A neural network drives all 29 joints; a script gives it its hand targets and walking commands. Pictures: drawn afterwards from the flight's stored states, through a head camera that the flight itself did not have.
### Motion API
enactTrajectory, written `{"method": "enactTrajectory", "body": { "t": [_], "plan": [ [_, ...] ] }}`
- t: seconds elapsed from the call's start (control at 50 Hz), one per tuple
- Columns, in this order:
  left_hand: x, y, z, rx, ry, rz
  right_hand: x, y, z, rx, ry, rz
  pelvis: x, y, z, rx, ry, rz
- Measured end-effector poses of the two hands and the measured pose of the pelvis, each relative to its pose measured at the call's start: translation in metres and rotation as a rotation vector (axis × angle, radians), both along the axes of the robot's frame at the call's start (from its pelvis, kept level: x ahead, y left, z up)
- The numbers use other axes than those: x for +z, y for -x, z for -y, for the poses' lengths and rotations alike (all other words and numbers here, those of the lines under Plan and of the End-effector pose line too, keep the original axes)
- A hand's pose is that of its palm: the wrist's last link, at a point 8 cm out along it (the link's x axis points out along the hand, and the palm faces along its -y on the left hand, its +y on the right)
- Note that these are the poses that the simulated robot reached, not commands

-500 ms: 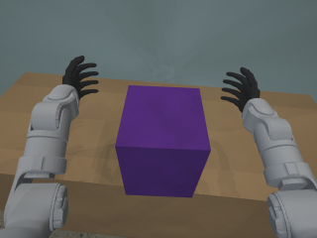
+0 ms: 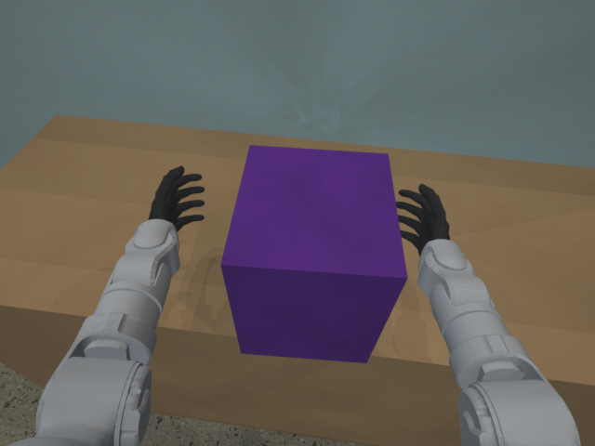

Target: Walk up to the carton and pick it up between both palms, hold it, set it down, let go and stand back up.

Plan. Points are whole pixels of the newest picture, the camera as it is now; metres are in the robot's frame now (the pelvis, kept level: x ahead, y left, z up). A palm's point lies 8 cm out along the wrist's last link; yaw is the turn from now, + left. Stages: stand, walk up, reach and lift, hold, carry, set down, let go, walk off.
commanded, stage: reach and lift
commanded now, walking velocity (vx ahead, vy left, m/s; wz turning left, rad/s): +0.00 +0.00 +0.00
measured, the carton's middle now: (310, 258) +0.40 +0.00 +0.02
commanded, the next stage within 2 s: none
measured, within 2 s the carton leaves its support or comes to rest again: neither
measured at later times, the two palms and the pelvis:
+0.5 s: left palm (198, 238) +0.41 +0.17 +0.05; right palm (440, 246) +0.41 -0.18 +0.05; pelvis -0.02 -0.01 -0.02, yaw +1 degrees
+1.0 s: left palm (213, 232) +0.41 +0.15 +0.06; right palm (415, 249) +0.40 -0.14 +0.06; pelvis -0.02 -0.01 -0.01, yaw +2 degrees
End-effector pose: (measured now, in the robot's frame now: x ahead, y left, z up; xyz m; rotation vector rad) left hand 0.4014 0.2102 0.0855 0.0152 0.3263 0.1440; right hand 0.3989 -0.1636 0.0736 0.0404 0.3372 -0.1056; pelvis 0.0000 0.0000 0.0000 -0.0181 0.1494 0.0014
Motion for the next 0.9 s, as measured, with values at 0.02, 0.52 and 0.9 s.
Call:
{"method": "enactTrajectory", "body": {
  "t": [0.02,0.52,0.9],
  "plan": [
    [-0.001,-0.001,0.001,0.003,-0.003,0.008,-0.002,-0.001,-0.001,-0.003,-0.003,0.009,-0.001,0.0,0.0,0.002,0.002,-0.013],
    [-0.04,-0.005,0.039,-0.002,0.012,0.057,-0.023,-0.008,0.019,0.005,0.045,0.057,-0.019,0.017,0.012,0.015,-0.009,-0.157],
    [-0.027,-0.009,0.063,-0.036,0.033,0.097,-0.022,-0.005,-0.019,-0.022,0.029,0.065,-0.016,0.022,0.015,0.033,-0.011,-0.14]
  ]
}}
